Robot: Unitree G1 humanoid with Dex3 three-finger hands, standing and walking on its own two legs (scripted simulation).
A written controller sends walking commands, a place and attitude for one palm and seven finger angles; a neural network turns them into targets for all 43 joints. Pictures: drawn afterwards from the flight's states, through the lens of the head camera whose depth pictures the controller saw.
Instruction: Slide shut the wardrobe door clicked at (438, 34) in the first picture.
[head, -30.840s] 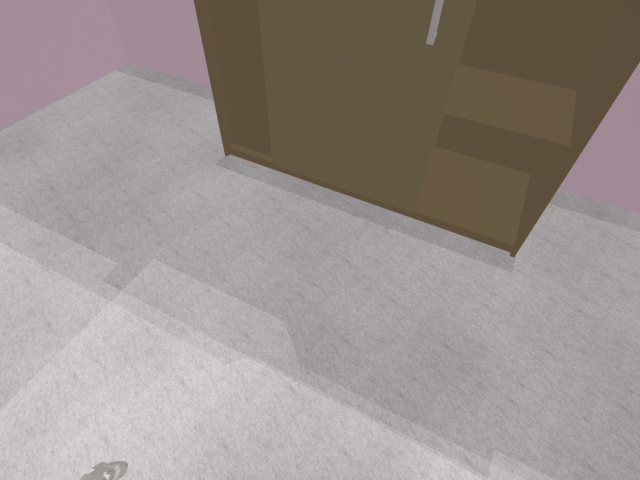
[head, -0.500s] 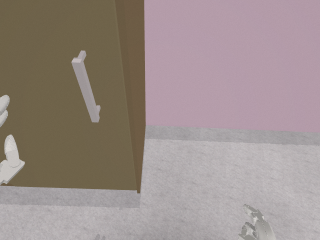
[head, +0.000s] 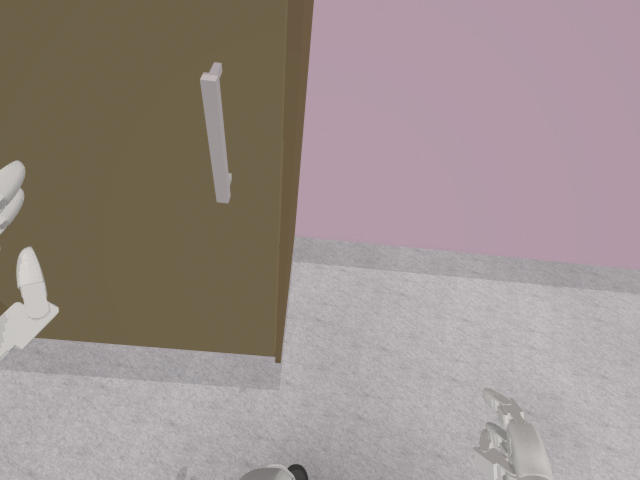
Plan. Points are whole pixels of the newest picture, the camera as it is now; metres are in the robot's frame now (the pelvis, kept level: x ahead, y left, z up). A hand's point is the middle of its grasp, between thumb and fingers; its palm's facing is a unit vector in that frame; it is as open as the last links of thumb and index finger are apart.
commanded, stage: step back with the hand held close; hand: left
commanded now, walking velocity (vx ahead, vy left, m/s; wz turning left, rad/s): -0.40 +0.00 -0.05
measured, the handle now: (220, 138) +0.54 +0.21 +0.12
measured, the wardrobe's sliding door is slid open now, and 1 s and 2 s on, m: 0.00 0.00 0.00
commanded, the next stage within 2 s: stop stepping back and stand still in 0.14 s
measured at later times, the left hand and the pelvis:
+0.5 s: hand out of the picture +0.12 +0.30 +0.20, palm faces +0.27 -0.88 -0.38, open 7.4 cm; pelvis -0.12 +0.06 +0.02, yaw -6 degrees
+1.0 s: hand out of the picture +0.03 +0.38 +0.20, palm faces +0.36 -0.80 -0.48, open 7.4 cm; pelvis -0.18 +0.13 +0.01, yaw -5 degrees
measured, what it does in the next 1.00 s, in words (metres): walks backwards: right foot, then left foot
